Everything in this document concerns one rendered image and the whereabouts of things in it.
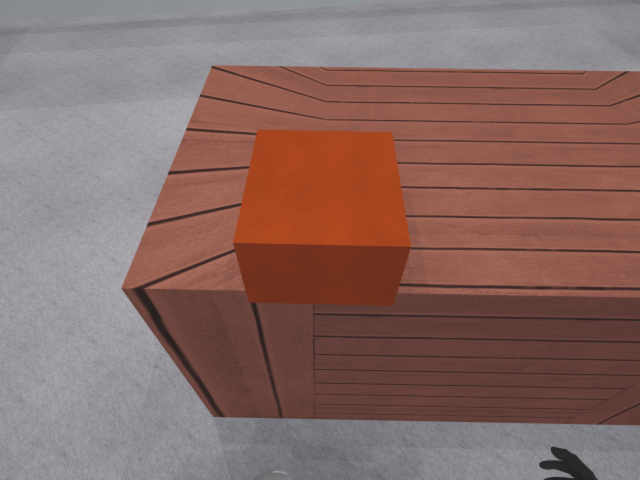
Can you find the carton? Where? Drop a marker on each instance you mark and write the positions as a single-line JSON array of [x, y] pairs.
[[322, 219]]

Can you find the pedestal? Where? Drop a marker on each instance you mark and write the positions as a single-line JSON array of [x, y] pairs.
[[520, 297]]

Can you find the right robot hand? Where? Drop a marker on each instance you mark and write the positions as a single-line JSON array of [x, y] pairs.
[[569, 463]]

